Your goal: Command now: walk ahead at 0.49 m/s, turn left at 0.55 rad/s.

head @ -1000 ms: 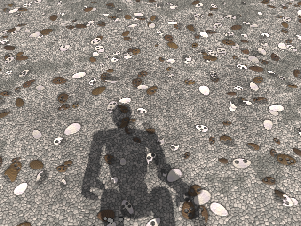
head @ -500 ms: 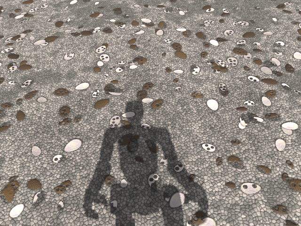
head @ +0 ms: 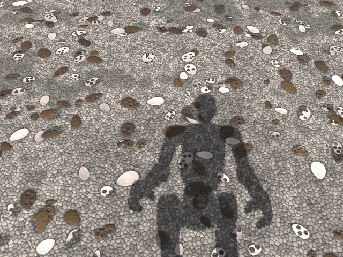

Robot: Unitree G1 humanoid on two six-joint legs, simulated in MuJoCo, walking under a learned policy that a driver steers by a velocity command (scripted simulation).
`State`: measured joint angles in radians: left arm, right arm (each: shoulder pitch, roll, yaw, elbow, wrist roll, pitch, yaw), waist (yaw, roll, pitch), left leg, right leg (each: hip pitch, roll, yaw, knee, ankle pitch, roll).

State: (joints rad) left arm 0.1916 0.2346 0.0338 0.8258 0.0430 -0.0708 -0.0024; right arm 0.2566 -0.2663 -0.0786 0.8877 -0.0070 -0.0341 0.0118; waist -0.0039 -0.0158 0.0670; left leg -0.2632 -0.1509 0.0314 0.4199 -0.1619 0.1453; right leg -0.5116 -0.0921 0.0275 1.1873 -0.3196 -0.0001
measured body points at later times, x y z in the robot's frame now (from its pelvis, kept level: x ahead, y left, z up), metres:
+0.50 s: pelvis +0.28 -0.05 +0.00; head +0.31 -0.05 +0.45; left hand +0.36 +0.24 -0.09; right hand +0.40 -0.31 -0.13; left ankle +0.15 +0.03 -0.65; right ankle +0.35 -0.13 -0.74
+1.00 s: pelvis +0.50 +0.08 +0.00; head +0.53 +0.11 +0.45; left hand +0.40 +0.31 -0.15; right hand +0.74 -0.08 -0.11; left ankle +0.51 +0.16 -0.74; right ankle +0.46 -0.09 -0.65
